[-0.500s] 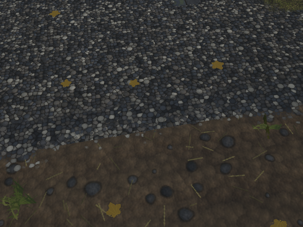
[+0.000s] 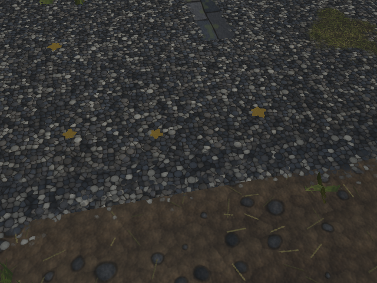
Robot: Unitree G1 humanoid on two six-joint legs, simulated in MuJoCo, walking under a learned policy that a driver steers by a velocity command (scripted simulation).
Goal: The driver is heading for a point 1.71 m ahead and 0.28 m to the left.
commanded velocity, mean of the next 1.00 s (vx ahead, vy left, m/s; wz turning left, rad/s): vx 0.10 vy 0.00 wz -0.01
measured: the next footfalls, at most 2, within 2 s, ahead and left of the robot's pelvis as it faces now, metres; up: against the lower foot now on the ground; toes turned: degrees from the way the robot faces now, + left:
left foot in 1.28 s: +0.38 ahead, +0.10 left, +0.00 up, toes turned +2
right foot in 1.60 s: +0.31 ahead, -0.12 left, +0.00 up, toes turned -1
